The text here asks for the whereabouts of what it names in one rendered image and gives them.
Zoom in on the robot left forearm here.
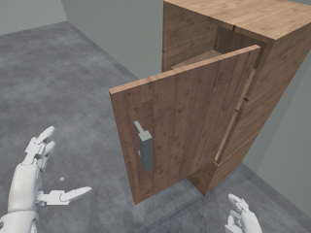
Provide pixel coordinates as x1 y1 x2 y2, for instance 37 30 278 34
0 210 39 233

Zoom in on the handle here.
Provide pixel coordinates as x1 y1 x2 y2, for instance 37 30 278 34
133 120 154 173

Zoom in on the robot left hand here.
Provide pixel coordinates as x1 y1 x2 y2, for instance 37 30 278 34
8 126 92 213

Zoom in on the robot right hand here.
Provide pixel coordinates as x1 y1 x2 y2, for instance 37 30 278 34
225 193 262 233

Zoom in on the cupboard door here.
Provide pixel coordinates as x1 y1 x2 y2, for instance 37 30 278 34
108 45 260 205

